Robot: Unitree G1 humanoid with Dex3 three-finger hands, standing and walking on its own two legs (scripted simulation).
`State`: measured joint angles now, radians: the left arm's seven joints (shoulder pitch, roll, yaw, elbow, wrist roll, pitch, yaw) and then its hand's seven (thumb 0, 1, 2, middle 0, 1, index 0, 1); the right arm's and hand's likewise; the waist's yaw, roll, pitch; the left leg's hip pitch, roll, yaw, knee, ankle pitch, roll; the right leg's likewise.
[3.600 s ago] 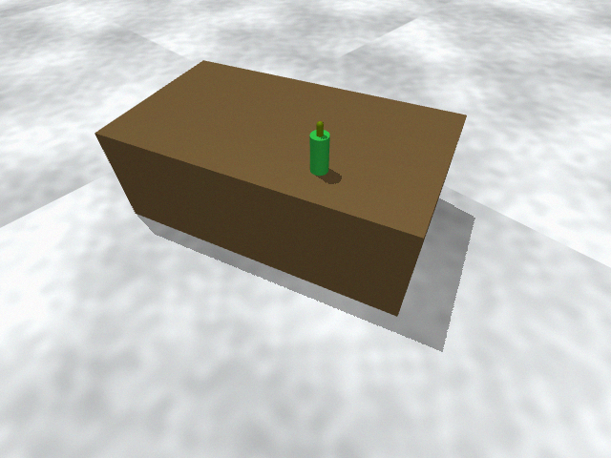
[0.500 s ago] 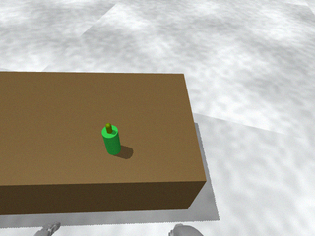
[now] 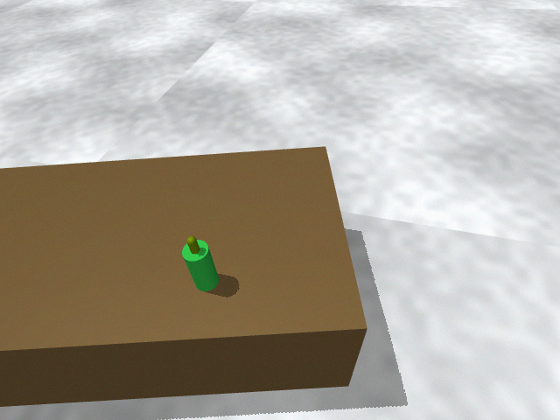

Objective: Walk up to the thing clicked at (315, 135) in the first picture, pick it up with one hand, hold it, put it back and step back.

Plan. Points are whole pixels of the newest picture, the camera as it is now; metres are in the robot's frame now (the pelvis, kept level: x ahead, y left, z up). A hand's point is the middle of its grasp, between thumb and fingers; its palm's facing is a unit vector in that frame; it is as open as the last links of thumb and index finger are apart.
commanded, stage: walk up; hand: left
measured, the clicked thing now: (199, 261) +0.53 +0.24 -0.22
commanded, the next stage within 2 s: stand in 0.92 s
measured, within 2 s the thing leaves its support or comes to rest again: neither
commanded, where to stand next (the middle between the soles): +0.08 +0.01 m, yaw +2 degrees
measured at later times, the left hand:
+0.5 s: hand out of the picture +0.11 +0.26 -0.14, palm faces +0.00 -0.94 -0.35, open 7.4 cm
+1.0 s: hand out of the picture +0.08 +0.27 -0.14, palm faces +0.04 -0.93 -0.36, open 7.4 cm
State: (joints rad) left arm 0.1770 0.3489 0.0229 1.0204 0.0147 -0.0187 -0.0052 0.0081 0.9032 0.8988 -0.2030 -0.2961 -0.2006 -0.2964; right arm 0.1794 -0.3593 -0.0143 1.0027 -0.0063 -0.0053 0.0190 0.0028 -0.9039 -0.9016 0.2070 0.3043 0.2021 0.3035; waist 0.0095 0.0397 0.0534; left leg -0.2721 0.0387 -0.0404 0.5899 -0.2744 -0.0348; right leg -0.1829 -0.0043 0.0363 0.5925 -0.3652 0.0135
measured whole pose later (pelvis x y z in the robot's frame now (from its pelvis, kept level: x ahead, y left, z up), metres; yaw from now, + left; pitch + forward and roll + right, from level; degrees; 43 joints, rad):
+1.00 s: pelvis +0.01 +0.01 +0.02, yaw +2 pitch -2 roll +0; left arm 0.08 0.35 0.02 1.14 0.01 -0.01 0.00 0.01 0.91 0.90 -0.20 -0.30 -0.20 -0.30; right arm 0.08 -0.34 -0.01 1.11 0.00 -0.01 0.01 0.00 -0.90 -0.90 0.21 0.30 0.20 0.30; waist 0.01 0.01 0.06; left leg -0.17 0.02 -0.06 0.40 -0.18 -0.03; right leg -0.05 -0.03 0.01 0.35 -0.26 0.03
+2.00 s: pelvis +0.00 +0.01 +0.02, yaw +1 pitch -2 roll +0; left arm 0.13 0.35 0.01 1.12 0.01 -0.01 -0.01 0.00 0.90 0.90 -0.20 -0.30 -0.20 -0.30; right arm 0.11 -0.35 0.00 1.12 0.00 -0.01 0.01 0.00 -0.90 -0.90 0.21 0.30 0.20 0.30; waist 0.00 0.01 0.06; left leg -0.18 0.03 -0.06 0.37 -0.15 -0.03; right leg -0.07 -0.02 0.01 0.34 -0.23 0.03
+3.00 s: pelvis +0.01 +0.01 +0.02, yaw +2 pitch -2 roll +0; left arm 0.13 0.36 0.01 1.11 0.02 0.00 -0.01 0.00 0.90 0.90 -0.20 -0.30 -0.20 -0.30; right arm 0.11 -0.35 0.00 1.12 0.00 -0.01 0.01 0.00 -0.90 -0.90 0.21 0.30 0.20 0.30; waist 0.00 0.00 0.06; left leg -0.18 0.02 -0.06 0.37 -0.16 -0.03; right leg -0.07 -0.03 0.01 0.34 -0.24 0.03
